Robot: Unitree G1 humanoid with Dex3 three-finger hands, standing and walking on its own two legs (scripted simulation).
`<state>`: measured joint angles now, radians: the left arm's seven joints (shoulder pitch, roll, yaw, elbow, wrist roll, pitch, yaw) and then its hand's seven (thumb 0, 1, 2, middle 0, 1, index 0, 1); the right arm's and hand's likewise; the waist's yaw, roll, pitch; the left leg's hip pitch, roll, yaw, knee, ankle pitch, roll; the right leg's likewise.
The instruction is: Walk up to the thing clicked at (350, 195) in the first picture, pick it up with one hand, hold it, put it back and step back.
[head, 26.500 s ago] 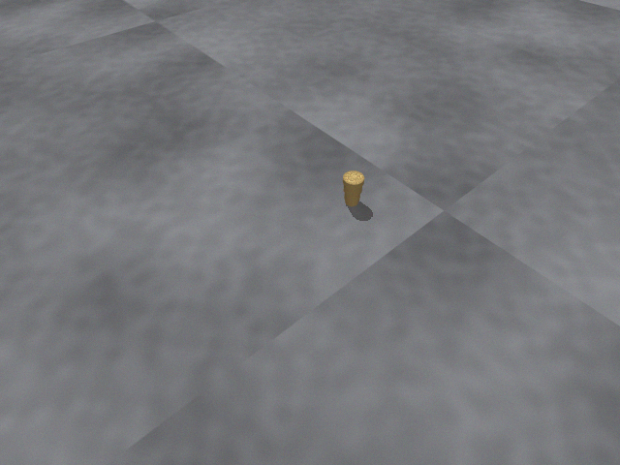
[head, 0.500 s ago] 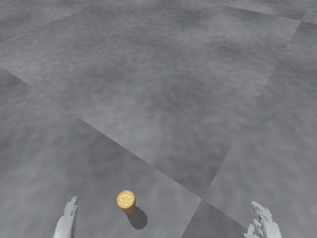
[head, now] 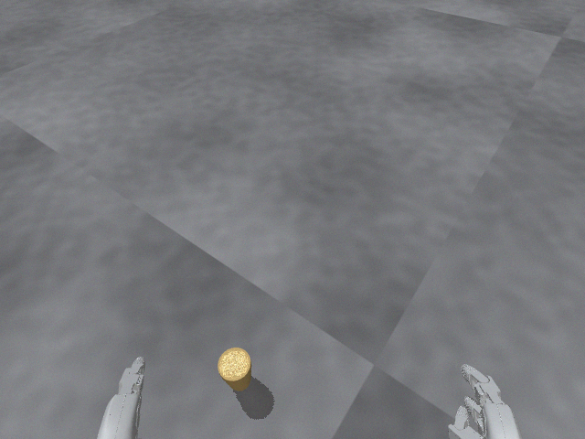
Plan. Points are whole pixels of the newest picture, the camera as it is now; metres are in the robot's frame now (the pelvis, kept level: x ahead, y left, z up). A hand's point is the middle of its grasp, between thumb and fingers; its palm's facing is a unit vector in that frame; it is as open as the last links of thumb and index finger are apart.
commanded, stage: home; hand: left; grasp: from the side
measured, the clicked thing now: (237, 372) +0.44 +0.20 -0.65
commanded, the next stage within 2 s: stand in 0.46 s
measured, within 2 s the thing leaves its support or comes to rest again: neither
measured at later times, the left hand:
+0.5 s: hand (169, 421) +0.18 +0.19 -0.05, palm faces +0.10 -0.95 -0.29, open 17.5 cm
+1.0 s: hand (164, 435) +0.17 +0.20 -0.08, palm faces -0.01 -0.94 -0.34, open 9.5 cm
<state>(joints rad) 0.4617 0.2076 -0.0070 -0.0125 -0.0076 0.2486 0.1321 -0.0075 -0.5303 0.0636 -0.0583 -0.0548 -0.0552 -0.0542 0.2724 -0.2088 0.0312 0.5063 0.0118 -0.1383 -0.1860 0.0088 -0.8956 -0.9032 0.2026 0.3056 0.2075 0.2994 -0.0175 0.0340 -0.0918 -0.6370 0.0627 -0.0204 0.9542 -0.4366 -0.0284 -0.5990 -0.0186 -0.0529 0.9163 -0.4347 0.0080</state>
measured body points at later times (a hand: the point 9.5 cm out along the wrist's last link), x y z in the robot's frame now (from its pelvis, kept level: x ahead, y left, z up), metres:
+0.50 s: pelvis +0.01 +0.00 +0.00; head +0.03 +0.00 +0.45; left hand +0.17 +0.23 -0.03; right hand +0.17 -0.24 -0.07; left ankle +0.03 +0.13 -0.69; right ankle +0.02 -0.13 -0.69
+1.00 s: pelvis +0.00 +0.00 +0.00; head +0.02 +0.00 +0.45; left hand +0.17 +0.24 -0.05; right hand +0.16 -0.24 -0.09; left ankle +0.03 +0.13 -0.69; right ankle +0.02 -0.13 -0.69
